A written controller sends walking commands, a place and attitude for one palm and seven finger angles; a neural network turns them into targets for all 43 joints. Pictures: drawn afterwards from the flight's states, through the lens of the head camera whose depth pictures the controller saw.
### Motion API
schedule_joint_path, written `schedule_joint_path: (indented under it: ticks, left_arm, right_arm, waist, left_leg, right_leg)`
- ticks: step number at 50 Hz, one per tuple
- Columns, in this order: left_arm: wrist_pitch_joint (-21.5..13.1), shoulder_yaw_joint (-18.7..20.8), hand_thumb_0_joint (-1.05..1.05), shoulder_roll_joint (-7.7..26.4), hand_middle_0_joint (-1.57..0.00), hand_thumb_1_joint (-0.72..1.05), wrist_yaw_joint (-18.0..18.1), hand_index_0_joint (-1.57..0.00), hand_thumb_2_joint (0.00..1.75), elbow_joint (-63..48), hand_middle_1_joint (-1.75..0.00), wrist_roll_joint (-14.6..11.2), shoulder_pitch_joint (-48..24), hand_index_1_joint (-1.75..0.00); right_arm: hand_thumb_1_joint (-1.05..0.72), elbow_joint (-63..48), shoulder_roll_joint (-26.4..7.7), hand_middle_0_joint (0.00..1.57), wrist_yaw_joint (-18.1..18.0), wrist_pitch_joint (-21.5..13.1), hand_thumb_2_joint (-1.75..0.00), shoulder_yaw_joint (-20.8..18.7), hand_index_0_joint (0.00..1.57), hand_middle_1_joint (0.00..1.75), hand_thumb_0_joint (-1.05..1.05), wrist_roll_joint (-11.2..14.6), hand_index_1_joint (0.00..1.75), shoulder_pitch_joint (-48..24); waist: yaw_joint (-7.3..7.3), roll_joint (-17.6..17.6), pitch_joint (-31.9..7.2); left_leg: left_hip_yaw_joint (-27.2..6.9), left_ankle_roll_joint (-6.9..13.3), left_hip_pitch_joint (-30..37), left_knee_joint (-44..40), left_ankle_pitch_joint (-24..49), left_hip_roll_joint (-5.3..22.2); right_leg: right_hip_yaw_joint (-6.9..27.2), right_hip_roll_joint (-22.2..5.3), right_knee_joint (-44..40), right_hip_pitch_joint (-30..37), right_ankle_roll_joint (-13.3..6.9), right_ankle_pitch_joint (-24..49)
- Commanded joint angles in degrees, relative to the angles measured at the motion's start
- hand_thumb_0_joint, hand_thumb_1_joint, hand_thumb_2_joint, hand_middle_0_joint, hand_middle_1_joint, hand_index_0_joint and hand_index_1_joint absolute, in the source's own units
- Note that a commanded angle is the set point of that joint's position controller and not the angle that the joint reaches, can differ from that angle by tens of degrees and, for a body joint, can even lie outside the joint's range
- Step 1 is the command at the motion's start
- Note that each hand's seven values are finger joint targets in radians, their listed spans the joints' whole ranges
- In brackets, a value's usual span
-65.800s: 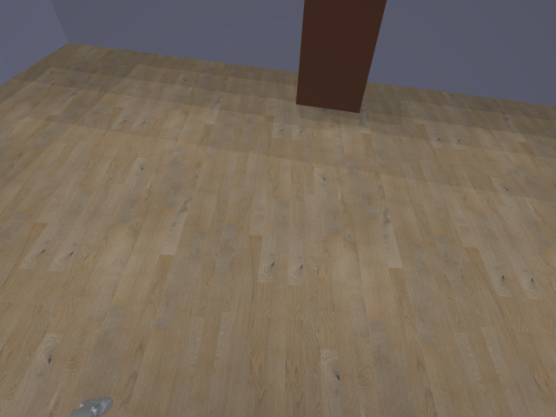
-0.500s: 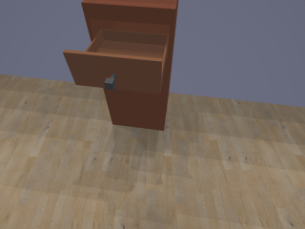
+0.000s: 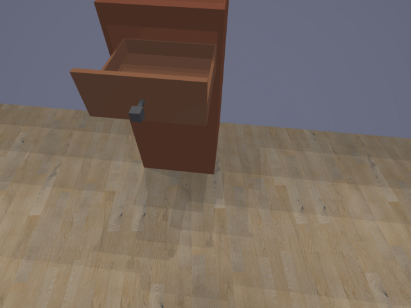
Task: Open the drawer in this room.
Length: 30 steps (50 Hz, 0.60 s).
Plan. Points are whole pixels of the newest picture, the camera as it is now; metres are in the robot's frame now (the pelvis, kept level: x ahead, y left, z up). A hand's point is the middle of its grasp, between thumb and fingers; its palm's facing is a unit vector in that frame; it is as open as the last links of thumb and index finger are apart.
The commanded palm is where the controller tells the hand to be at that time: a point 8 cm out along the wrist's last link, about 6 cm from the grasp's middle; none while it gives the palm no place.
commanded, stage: look to check the result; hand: left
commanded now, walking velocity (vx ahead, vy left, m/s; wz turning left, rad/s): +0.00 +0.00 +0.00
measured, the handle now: (138, 109) +0.62 +0.22 +0.00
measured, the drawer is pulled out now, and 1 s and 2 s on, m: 0.30 0.30 0.30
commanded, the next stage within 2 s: stand and wait in 0.52 s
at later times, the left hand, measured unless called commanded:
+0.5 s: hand out of the picture +0.00 +0.15 -0.18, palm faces +0.03 -0.98 -0.18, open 7.3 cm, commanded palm none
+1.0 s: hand out of the picture +0.02 +0.15 -0.18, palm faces +0.02 -0.98 -0.20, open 7.3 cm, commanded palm none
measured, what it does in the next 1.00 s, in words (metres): stands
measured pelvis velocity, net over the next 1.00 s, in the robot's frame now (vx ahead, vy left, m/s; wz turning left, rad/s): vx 0.01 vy -0.02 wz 0.00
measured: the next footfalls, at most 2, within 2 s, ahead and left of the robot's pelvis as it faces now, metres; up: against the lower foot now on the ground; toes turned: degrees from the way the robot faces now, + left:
right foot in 1.96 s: +0.05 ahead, -0.15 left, +0.00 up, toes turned +13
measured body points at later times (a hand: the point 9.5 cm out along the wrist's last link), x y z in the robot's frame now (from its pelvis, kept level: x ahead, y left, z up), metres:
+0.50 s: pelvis +0.01 -0.01 +0.00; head +0.03 -0.01 +0.45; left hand +0.00 +0.20 -0.16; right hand -0.01 -0.22 -0.16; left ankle +0.01 +0.10 -0.74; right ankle +0.00 -0.13 -0.74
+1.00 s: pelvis +0.01 -0.02 +0.00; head +0.04 -0.02 +0.45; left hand +0.02 +0.20 -0.16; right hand +0.00 -0.23 -0.16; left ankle +0.01 +0.10 -0.74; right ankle +0.00 -0.13 -0.74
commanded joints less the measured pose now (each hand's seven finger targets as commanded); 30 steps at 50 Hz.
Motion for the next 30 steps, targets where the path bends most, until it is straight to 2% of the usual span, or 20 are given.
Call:
schedule_joint_path:
  ticks: [1,8,20,28,30]
  left_arm:
    - [-0.6,1.2,0.00,5.3,-0.20,0.90,0.3,-0.20,0.90,-1.1,-0.30,0.3,4.5,-0.30]
    - [-0.7,1.3,0.00,5.1,-0.20,0.90,0.3,-0.20,0.90,-0.9,-0.30,0.3,4.8,-0.30]
    - [-1.0,1.3,0.00,5.1,-0.20,0.90,0.3,-0.20,0.90,-1.0,-0.30,0.4,4.9,-0.30]
    - [-1.0,1.3,0.00,5.5,-0.20,0.90,0.2,-0.20,0.90,-1.1,-0.30,0.3,4.0,-0.30]
    - [-1.0,1.4,0.00,5.7,-0.20,0.90,0.2,-0.20,0.90,-1.1,-0.30,0.3,4.3,-0.30]
  right_arm:
    - [-0.90,-1.3,-5.3,0.20,-0.6,-0.8,-0.90,-1.1,0.20,0.30,0.00,0.0,0.30,4.2]
    - [-0.90,-1.3,-5.1,0.20,-0.6,-0.7,-0.90,-1.2,0.20,0.30,0.00,-0.1,0.30,4.0]
    - [-0.90,-1.5,-5.7,0.20,-0.7,-0.8,-0.90,-1.4,0.20,0.30,0.00,0.0,0.30,2.8]
    - [-0.90,-1.3,-5.8,0.20,-0.7,-0.7,-0.90,-1.3,0.20,0.30,0.00,-0.2,0.30,2.5]
    - [-0.90,-1.4,-5.9,0.20,-0.7,-0.7,-0.90,-1.3,0.20,0.30,0.00,-0.1,0.30,2.4]
  waist:
    - [0.44,0.7,1.1]
    - [0.35,0.3,1.2]
    - [0.46,0.6,0.6]
    - [0.32,0.5,1.8]
    - [0.56,0.1,0.9]
  left_leg:
    - [-5.1,0.5,0.8,-4.6,3.9,5.6]
    - [-4.8,0.3,1.1,-4.6,2.7,5.5]
    - [-4.5,0.2,2.3,-3.8,5.6,5.7]
    - [-4.4,-0.1,1.5,-4.5,3.9,5.8]
    - [-4.4,-0.1,1.9,-4.1,4.2,5.8]
  right_leg:
    - [3.2,-3.5,-4.5,-2.8,-2.3,2.9]
    - [3.6,-3.5,-5.0,-3.1,-2.3,2.3]
    - [4.0,-3.5,-5.3,-2.8,-2.5,5.0]
    - [4.1,-3.6,-6.1,-3.0,-2.5,3.3]
    - [4.0,-3.5,-6.1,-2.6,-2.6,3.6]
